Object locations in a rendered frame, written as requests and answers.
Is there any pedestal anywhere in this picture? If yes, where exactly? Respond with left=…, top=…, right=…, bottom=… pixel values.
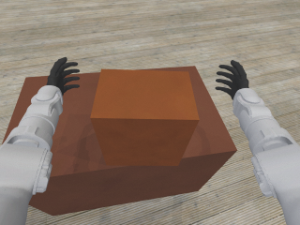
left=2, top=66, right=237, bottom=216

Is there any robot left upper arm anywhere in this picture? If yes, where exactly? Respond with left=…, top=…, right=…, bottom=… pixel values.
left=0, top=143, right=53, bottom=225

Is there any robot left forearm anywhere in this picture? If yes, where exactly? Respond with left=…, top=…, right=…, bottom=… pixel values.
left=0, top=85, right=64, bottom=152

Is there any robot right forearm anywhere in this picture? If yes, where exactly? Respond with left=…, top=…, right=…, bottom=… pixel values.
left=232, top=88, right=300, bottom=157

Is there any carton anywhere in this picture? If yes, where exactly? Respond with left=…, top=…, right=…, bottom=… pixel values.
left=90, top=68, right=200, bottom=166

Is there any robot right upper arm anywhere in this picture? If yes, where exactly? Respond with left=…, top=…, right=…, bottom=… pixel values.
left=250, top=143, right=300, bottom=225

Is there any robot left hand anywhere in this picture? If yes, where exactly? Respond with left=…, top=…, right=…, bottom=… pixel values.
left=46, top=57, right=80, bottom=96

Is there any robot right hand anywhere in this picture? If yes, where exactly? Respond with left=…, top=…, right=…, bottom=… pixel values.
left=215, top=60, right=249, bottom=100

